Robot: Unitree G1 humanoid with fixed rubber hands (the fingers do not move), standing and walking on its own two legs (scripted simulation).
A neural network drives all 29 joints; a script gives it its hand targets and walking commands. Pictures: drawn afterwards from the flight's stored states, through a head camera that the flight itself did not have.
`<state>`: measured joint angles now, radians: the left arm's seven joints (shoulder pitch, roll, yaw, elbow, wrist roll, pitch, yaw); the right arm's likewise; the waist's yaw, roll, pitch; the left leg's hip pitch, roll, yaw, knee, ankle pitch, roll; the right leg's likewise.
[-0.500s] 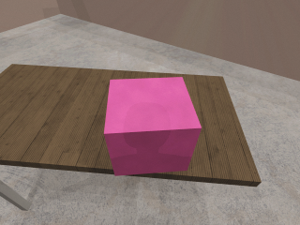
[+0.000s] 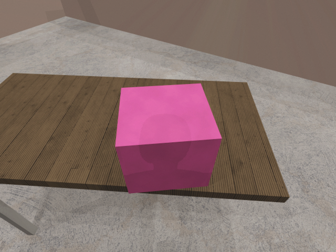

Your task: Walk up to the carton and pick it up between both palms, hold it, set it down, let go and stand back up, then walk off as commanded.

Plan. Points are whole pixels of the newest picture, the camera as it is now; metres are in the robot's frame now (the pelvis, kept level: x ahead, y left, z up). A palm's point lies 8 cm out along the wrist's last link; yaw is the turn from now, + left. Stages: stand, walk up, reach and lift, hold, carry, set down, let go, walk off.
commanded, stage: stand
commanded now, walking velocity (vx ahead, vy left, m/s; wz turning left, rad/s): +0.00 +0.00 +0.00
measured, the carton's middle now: (165, 137) +0.43 +0.03 +0.04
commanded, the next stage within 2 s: walk off in 0.60 s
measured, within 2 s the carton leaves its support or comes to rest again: neither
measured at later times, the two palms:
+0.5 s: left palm out of the picture +0.06 +0.31 -0.11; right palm out of the picture +0.08 -0.30 -0.11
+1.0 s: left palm out of the picture +0.07 +0.31 -0.10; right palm out of the picture +0.07 -0.33 -0.11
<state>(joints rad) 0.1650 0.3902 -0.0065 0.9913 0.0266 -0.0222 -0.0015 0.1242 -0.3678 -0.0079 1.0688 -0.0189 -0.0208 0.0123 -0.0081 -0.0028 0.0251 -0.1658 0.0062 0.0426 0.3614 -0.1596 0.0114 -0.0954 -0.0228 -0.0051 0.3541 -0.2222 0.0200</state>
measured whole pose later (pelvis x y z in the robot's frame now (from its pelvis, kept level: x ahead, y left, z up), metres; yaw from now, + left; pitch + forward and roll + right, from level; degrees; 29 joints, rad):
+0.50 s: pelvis +0.00 +0.00 +0.00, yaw +0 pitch -2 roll +0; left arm 0.17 0.38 0.00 1.04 0.03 -0.02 0.00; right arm 0.10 -0.37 0.00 1.11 -0.02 -0.02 0.02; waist 0.00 -0.01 0.04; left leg -0.16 0.01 0.03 0.34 -0.15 0.01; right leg -0.09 -0.02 -0.01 0.33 -0.21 0.02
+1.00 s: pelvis -0.04 -0.01 -0.01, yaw +1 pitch -1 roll +0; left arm 0.12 0.39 0.08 0.83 0.01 0.04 0.00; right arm 0.12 -0.41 -0.06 0.81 -0.01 0.03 0.00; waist -0.03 0.03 0.16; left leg -0.34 0.02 0.01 0.50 -0.15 0.01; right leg -0.37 0.03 0.01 0.85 -0.49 -0.03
